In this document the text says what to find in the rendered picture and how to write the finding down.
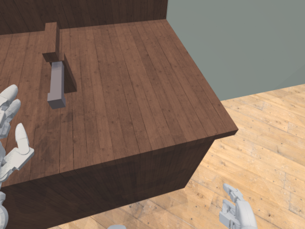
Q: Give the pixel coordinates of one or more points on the tap lever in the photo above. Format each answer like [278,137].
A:
[56,97]

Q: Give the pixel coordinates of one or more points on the right robot hand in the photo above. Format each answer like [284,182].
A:
[239,215]

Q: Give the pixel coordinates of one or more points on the counter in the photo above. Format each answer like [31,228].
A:
[139,116]

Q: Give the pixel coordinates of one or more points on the left robot hand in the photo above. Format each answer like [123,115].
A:
[17,157]

